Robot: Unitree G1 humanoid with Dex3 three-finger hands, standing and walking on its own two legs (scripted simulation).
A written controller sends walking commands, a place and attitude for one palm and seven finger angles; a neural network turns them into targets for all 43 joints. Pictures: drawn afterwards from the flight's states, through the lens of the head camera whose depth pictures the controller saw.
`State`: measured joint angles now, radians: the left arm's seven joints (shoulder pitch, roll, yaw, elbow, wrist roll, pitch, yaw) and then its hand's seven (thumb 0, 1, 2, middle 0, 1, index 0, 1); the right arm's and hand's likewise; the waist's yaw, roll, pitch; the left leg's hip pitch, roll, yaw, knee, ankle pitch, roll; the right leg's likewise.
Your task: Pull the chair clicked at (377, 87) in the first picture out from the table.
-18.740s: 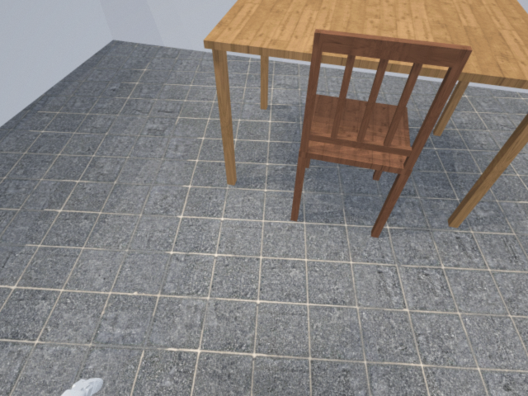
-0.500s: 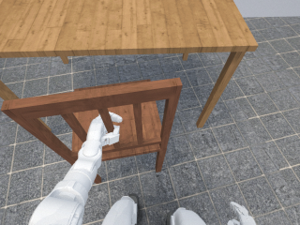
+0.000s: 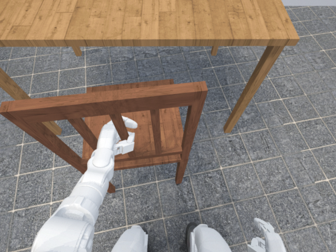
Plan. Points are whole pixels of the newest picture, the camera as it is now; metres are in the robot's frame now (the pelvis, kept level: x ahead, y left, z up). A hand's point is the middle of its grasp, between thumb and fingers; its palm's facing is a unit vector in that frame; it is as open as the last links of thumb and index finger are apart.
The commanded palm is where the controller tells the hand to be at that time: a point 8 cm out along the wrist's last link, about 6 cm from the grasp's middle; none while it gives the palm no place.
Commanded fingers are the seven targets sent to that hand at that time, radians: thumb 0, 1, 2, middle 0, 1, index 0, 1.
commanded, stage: step backward, pulling the chair out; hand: left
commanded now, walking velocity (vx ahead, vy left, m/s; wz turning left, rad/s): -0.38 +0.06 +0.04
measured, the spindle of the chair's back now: (125, 137) +0.40 +0.13 -0.08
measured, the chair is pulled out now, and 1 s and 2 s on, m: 0.20 0.38 0.62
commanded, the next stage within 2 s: stop walking, hand still on the chair in 1.50 s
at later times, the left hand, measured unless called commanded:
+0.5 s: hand (124, 168) +0.31 +0.12 -0.06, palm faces +0.01 -0.98 -0.19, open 5.4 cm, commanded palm +0.29 +0.17 -0.05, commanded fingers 0.00 0.90 0.90 -0.50 -1.45 -0.50 -1.45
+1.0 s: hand (122, 212) +0.20 +0.11 -0.06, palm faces +0.03 -0.98 -0.19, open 5.3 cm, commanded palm +0.19 +0.16 -0.06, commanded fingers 0.00 0.90 0.90 -0.50 -1.45 -0.50 -1.45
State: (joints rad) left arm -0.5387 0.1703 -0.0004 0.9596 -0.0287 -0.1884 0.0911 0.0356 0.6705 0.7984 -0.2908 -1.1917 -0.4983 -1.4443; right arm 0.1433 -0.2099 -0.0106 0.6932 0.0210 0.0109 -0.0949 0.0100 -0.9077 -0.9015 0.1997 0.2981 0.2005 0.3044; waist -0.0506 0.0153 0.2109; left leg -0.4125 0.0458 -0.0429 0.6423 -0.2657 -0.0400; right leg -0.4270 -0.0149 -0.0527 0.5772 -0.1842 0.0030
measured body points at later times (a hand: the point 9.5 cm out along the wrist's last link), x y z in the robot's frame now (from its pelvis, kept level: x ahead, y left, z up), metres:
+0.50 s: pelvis -0.07 -0.01 +0.00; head +0.04 -0.02 +0.44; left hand +0.30 +0.17 -0.04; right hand +0.03 -0.26 -0.14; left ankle -0.02 +0.13 -0.72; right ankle -0.02 -0.13 -0.72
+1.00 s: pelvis -0.17 -0.02 +0.01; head -0.07 -0.03 +0.44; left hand +0.19 +0.17 -0.04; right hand -0.06 -0.28 -0.13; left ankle -0.16 +0.12 -0.70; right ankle -0.11 -0.14 -0.72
